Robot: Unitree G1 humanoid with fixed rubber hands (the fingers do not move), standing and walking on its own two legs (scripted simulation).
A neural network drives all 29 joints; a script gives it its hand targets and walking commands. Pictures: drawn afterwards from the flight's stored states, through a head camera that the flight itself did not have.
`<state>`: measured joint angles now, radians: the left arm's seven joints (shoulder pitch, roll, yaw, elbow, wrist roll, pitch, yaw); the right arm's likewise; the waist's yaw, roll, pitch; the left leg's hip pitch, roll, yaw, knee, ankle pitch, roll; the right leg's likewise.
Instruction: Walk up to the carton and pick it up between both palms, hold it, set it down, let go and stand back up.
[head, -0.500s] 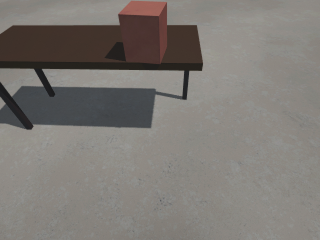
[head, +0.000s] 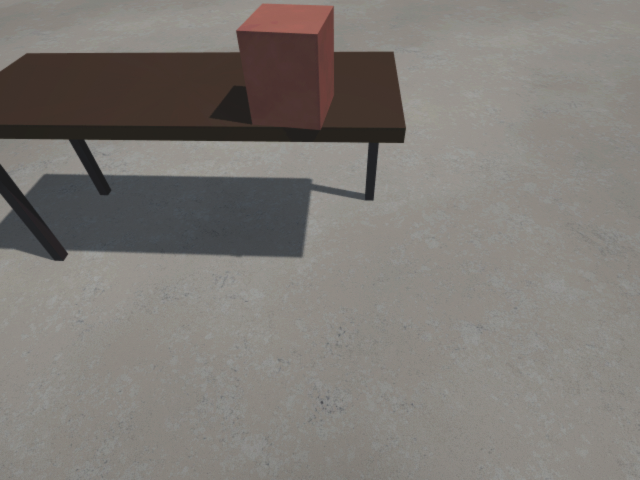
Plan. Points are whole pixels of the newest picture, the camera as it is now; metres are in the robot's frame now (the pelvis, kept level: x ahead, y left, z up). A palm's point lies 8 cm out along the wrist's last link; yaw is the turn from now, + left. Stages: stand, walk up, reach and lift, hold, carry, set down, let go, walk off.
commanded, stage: stand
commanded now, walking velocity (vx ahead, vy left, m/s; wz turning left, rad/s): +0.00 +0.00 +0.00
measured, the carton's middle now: (291, 67) +1.14 +0.12 +0.02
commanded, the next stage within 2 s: walk up in 0.54 s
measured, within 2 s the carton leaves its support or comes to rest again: neither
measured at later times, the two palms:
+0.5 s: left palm out of the picture +0.09 +0.29 -0.11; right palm out of the picture +0.09 -0.30 -0.11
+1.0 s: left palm out of the picture +0.05 +0.34 -0.09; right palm out of the picture +0.13 -0.30 -0.09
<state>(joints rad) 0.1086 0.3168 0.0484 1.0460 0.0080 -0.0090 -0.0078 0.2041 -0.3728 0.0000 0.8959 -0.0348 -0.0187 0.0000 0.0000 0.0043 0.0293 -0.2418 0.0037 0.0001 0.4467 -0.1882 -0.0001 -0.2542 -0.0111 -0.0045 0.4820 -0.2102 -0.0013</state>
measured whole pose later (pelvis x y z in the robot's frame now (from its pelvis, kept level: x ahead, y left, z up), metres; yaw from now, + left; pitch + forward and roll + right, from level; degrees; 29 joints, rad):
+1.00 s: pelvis +0.03 +0.02 +0.00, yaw +2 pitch -1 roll +1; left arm 0.31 0.39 0.08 0.99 0.01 -0.05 -0.04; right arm 0.22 -0.48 0.00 0.90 -0.04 -0.02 0.05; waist 0.00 0.02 -0.02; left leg -0.40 0.02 0.00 0.71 -0.44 0.00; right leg -0.19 -0.06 -0.02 0.46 -0.25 -0.03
